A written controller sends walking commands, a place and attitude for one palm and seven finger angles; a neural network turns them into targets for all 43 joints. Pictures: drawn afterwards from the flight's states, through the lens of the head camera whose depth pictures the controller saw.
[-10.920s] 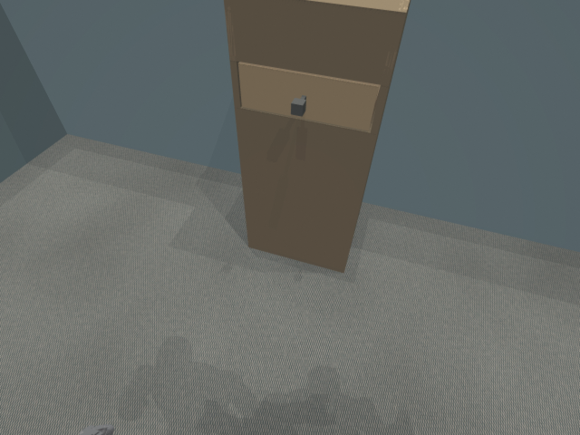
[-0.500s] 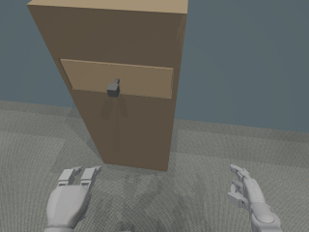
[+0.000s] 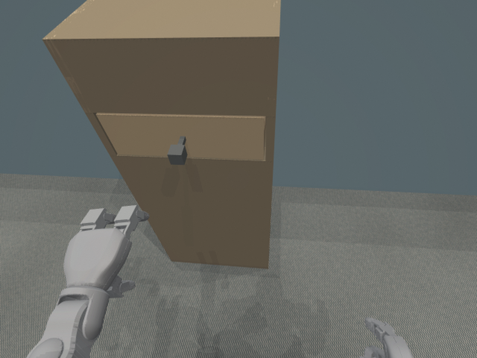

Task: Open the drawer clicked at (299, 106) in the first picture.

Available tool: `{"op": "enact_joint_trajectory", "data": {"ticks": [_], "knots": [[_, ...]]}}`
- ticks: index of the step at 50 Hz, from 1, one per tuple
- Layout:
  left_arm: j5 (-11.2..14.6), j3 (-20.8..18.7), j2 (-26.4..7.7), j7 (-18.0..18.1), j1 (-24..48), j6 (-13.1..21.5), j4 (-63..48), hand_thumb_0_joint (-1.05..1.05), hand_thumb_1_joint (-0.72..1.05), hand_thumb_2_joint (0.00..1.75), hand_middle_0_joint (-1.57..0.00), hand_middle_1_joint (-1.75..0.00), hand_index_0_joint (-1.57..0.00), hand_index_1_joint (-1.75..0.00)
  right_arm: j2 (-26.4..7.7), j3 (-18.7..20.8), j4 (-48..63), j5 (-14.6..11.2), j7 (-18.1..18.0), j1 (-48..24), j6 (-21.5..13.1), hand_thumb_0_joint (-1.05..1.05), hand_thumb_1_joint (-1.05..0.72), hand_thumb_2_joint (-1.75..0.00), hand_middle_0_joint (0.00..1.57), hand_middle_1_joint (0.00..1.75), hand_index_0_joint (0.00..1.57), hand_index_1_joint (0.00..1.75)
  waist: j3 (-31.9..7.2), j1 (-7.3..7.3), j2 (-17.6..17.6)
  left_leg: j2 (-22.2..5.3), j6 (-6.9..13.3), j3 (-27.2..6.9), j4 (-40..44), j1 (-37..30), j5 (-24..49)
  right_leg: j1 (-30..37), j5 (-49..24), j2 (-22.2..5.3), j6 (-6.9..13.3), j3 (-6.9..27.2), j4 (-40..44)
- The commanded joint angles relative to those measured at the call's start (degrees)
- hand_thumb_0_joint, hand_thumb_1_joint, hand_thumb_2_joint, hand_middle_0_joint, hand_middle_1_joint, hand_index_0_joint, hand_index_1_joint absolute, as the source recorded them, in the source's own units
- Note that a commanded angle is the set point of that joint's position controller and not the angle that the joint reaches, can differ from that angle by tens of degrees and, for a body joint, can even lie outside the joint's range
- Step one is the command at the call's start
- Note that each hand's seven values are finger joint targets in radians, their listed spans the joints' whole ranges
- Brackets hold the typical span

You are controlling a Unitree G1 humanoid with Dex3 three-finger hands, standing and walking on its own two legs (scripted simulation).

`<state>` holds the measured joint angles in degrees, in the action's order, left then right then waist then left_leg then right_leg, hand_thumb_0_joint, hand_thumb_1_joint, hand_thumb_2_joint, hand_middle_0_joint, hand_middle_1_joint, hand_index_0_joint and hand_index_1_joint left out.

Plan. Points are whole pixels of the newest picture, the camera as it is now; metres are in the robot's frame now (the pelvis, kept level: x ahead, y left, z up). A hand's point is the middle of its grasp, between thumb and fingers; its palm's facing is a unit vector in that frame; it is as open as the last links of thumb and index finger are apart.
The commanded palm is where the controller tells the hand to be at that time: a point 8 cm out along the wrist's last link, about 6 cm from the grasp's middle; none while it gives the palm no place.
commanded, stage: raise the hand with hooked fingers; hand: left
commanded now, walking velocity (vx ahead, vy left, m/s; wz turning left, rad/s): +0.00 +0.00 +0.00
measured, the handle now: (179, 149) +0.54 +0.21 +0.01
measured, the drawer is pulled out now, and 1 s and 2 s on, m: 0.00 0.00 0.00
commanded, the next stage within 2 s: move the hooked fingers above the handle in 0.92 s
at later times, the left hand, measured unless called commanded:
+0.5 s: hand (94, 207) +0.30 +0.26 +0.12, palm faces +0.06 -0.06 -1.00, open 13.8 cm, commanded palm +0.27 +0.26 +0.18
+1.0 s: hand (94, 206) +0.30 +0.26 +0.12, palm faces +0.07 -0.07 -0.99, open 13.8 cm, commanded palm +0.27 +0.26 +0.18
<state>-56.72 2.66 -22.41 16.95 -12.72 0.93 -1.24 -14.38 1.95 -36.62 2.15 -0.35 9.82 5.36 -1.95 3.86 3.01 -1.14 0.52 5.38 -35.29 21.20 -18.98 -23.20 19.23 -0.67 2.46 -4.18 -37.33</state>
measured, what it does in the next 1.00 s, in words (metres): stands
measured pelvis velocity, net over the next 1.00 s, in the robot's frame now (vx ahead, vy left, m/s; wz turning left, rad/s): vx -0.01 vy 0.02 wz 0.02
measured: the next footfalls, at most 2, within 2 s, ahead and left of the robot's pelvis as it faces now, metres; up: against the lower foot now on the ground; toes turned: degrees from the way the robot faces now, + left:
none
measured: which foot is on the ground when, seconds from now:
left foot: down 0.00-1.00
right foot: down 0.00-1.00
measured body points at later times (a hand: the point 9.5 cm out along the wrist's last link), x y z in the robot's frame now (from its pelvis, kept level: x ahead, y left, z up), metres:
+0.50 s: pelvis +0.00 +0.02 +0.02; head +0.01 -0.02 +0.46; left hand +0.29 +0.26 +0.17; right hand +0.22 -0.18 -0.09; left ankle -0.01 +0.11 -0.72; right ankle +0.00 -0.09 -0.72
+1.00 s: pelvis -0.01 +0.02 +0.02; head +0.01 -0.02 +0.47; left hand +0.29 +0.26 +0.17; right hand +0.18 -0.21 -0.10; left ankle -0.01 +0.11 -0.72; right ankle +0.00 -0.09 -0.72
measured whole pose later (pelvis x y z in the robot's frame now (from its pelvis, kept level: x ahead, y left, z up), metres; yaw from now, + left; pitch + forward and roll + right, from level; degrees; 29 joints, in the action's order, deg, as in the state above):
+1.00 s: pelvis -0.01 +0.02 +0.02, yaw +1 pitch +1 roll +0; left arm -51.5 2.6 -28.7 3.0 6.4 0.7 2.4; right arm -15.2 1.0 -37.7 -1.1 -0.2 7.8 7.6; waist 0.8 4.9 4.8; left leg 0.6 1.7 4.6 -23.6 12.0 -12.5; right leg -13.4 12.7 -1.4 1.1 -4.9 -25.3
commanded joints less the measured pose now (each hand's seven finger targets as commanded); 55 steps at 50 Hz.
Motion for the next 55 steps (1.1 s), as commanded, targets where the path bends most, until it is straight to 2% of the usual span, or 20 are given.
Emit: {"op": "enact_joint_trajectory", "data": {"ticks": [1, 7, 9, 13, 15, 20, 22, 24, 26, 28, 30, 32, 34, 39, 44, 45, 50, 51, 55], "knots": [[0.4, -4.9, -8.9, 1.8, 13.3, -1.4, -12.0, 0.00, -0.27, 0.40, -0.28, -1.05, -0.28, -1.05, -4.9, 1.5, 10.1, -0.8, -0.4, -10.0, -3.3, 0.00, -0.90, -0.90, 0.20, 0.30, 0.20, 0.30, -13.6, 0.53, -2.0, 2.6, 1.3, -3.7, 4.4, -6.1, 16.3, 8.2, -16.2, 0.4, -0.4, 4.7, 6.0], [0.7, -4.7, -11.4, -3.0, 18.1, -4.0, -11.8, 0.00, -0.41, 0.34, -0.29, -1.14, -0.29, -1.14, -5.0, 0.7, 10.2, -1.6, -0.6, -11.0, -2.2, 0.00, -0.90, -0.90, 0.20, 0.30, 0.20, 0.30, -11.9, 1.26, -1.9, 2.4, 1.2, -3.9, 7.6, -8.7, 18.7, 11.1, -16.9, 0.6, -0.4, 3.7, 8.2], [1.1, -6.2, -13.3, -4.5, 19.5, -4.7, -10.6, 0.00, -0.45, 0.32, -0.30, -1.17, -0.30, -1.17, -5.2, 0.3, 10.3, -1.8, -0.8, -11.4, -1.7, 0.00, -0.90, -0.90, 0.20, 0.30, 0.20, 0.30, -10.9, 1.53, -2.1, 2.3, 1.1, -3.8, 8.7, -8.9, 19.1, 12.5, -17.3, 0.8, -0.4, 3.8, 9.2], [1.7, -5.3, -13.6, -7.5, 24.5, -5.1, -9.6, 0.00, -0.50, 0.30, -0.30, -1.20, -0.30, -1.20, -5.0, -0.4, 10.0, -2.2, -0.7, -11.5, -0.7, 0.00, -0.90, -0.90, 0.20, 0.30, 0.20, 0.30, -9.7, 1.03, -1.3, 2.3, 0.9, -3.8, 10.3, -10.2, 20.4, 13.6, -18.2, 0.9, -0.4, 3.1, 10.5], [1.9, -4.7, -13.9, -8.9, 27.9, -4.9, -10.2, 0.00, -0.50, 0.30, -0.30, -1.20, -0.30, -1.20, -5.0, -0.6, 9.9, -2.3, -0.6, -11.6, -0.5, 0.00, -0.90, -0.90, 0.20, 0.30, 0.20, 0.30, -10.0, 0.72, 0.3, 2.2, 0.8, -3.8, 10.9, -11.6, 20.4, 13.9, -17.4, 0.9, -0.3, 3.1, 11.3], [2.6, -5.1, -15.9, -12.1, 33.6, -4.2, -9.1, 0.00, -0.50, 0.30, -0.30, -1.20, -0.30, -1.20, -5.2, -1.0, 9.6, -2.4, -0.7, -11.2, 0.0, 0.00, -0.90, -0.90, 0.20, 0.30, 0.20, 0.30, -11.2, 0.51, -0.2, 2.1, 0.8, -4.4, 12.0, -13.1, 21.6, 15.5, -17.7, 1.1, -0.3, 2.6, 12.5], [3.2, -5.9, -17.2, -13.2, 35.6, -3.5, -8.8, 0.00, -0.50, 0.30, -0.30, -1.20, -0.30, -1.20, -5.4, -0.9, 9.4, -2.4, -0.8, -10.9, 0.2, 0.00, -0.90, -0.90, 0.20, 0.30, 0.20, 0.30, -10.6, 0.46, -0.7, 2.1, 0.8, -4.5, 12.5, -13.3, 22.0, 15.8, -18.1, 1.2, -0.4, 2.4, 13.0], [3.8, -7.7, -19.1, -14.2, 36.9, -3.0, -8.3, 0.00, -0.50, 0.30, -0.30, -1.20, -0.30, -1.20, -5.6, -1.0, 9.7, -2.7, -0.9, -11.3, 0.1, 0.00, -0.90, -0.90, 0.20, 0.30, 0.20, 0.30, -11.8, 0.86, -0.1, 2.2, 0.8, -4.8, 12.7, -13.5, 23.1, 17.2, -19.0, 1.3, -0.3, 2.7, 13.2], [4.5, -7.3, -19.2, -15.1, 38.6, -2.6, -6.8, 0.00, -0.50, 0.30, -0.30, -1.20, -0.30, -1.20, -5.7, -1.0, 9.1, -2.8, -1.0, -10.5, 0.3, 0.00, -0.90, -0.90, 0.20, 0.30, 0.20, 0.30, -11.1, 0.47, -0.6, 2.2, 0.7, -4.8, 13.4, -13.2, 22.4, 17.1, -18.2, 1.1, -0.3, 2.3, 13.7], [5.2, -6.1, -17.1, -16.2, 34.9, -2.3, -4.7, 0.00, -0.50, 0.30, -0.30, -1.20, -0.30, -1.20, -5.9, -0.7, 9.2, -3.0, -0.7, -10.1, 0.4, 0.00, -0.90, -0.90, 0.20, 0.30, 0.20, 0.30, -9.7, 0.79, -1.6, 2.2, 0.8, -4.5, 13.7, -12.8, 22.4, 16.7, -18.2, 1.1, -0.4, 2.1, 14.2], [6.0, -6.2, -16.8, -17.1, 33.2, -1.5, -5.8, 0.00, -0.50, 0.30, -0.30, -1.20, -0.30, -1.20, -6.1, -0.5, 9.6, -2.9, -0.2, -9.7, 0.3, 0.00, -0.90, -0.90, 0.20, 0.30, 0.20, 0.30, -11.0, 1.20, -2.0, 2.0, 0.8, -4.6, 13.8, -12.9, 23.4, 17.9, -19.0, 1.0, -0.4, 2.1, 14.0], [6.0, -7.1, -17.7, -17.2, 32.7, -0.6, -7.0, 0.00, -0.50, 0.30, -0.30, -1.20, -0.30, -1.20, -6.6, -0.3, 9.9, -2.8, 0.0, -9.5, 0.4, 0.00, -0.90, -0.90, 0.20, 0.30, 0.20, 0.30, -10.9, 1.45, -2.6, 2.1, 0.8, -4.5, 14.0, -12.1, 23.1, 18.0, -19.2, 1.0, -0.5, 2.3, 14.1], [6.2, -8.4, -18.4, -16.6, 32.8, 0.6, -8.7, 0.00, -0.50, 0.30, -0.30, -1.20, -0.30, -1.20, -6.6, -0.2, 10.1, -2.8, 0.1, -9.7, 0.1, 0.00, -0.90, -0.90, 0.20, 0.30, 0.20, 0.30, -11.4, 1.55, -1.9, 2.0, 0.8, -4.8, 14.1, -12.1, 22.3, 18.0, -18.1, 1.1, -0.4, 2.5, 14.2], [5.8, -11.2, -20.9, -13.0, 34.6, 2.7, -10.6, 0.00, -0.50, 0.30, -0.30, -1.20, -0.30, -1.20, -6.6, 0.3, 9.3, -2.7, -0.2, -9.1, -0.7, 0.00, -0.90, -0.90, 0.20, 0.30, 0.20, 0.30, -13.5, 1.93, 0.0, 2.3, 0.9, -4.7, 13.7, -12.9, 22.1, 17.9, -17.6, 1.0, -0.4, 3.1, 14.1], [5.3, -10.5, -19.9, -10.5, 34.9, 1.3, -8.6, 0.00, -0.50, 0.30, -0.30, -1.20, -0.30, -1.20, -6.5, 0.6, 8.3, -3.1, -0.2, -9.2, -0.9, 0.00, -0.90, -0.90, 0.20, 0.30, 0.20, 0.30, -13.4, 1.59, 0.4, 2.2, 0.7, -4.4, 13.8, -12.6, 21.6, 17.2, -16.9, 0.9, -0.3, 3.2, 14.1], [5.2, -8.7, -18.4, -10.6, 35.4, 0.8, -7.8, 0.00, -0.50, 0.30, -0.30, -1.20, -0.30, -1.20, -6.4, 0.4, 8.1, -3.2, -0.2, -9.3, -0.9, 0.00, -0.90, -0.90, 0.20, 0.30, 0.20, 0.30, -12.7, 1.25, -0.1, 2.4, 0.8, -4.3, 13.9, -12.1, 21.0, 16.7, -16.4, 0.7, -0.5, 2.9, 14.0], [5.1, -6.2, -17.0, -12.6, 34.4, -1.3, -6.8, 0.00, -0.50, 0.30, -0.30, -1.20, -0.30, -1.20, -6.4, 0.2, 8.3, -3.3, -0.3, -9.8, -0.5, 0.00, -0.90, -0.90, 0.20, 0.30, 0.20, 0.30, -11.6, 0.92, -1.8, 2.3, 1.1, -4.0, 14.6, -12.1, 18.9, 16.9, -14.9, 0.6, -0.7, 2.9, 14.8], [5.1, -6.6, -17.5, -13.0, 34.0, -1.4, -6.6, 0.00, -0.50, 0.30, -0.30, -1.20, -0.30, -1.20, -6.5, 0.2, 8.3, -3.3, -0.5, -9.9, -0.3, 0.00, -0.90, -0.90, 0.20, 0.30, 0.20, 0.30, -10.9, 0.88, -1.8, 2.3, 1.1, -3.9, 14.7, -12.1, 19.1, 16.8, -15.2, 0.8, -0.7, 2.9, 14.9], [4.5, -5.6, -17.6, -13.6, 39.7, -0.3, -4.8, 0.00, -0.50, 0.30, -0.30, -1.20, -0.30, -1.20, -6.4, -0.2, 7.9, -3.1, -1.0, -9.4, -0.7, 0.00, -0.90, -0.90, 0.20, 0.30, 0.20, 0.30, -11.0, 0.19, -2.7, 2.6, 1.3, -3.8, 14.3, -11.7, 17.4, 16.0, -14.1, 0.6, -0.8, 3.1, 15.1]]}}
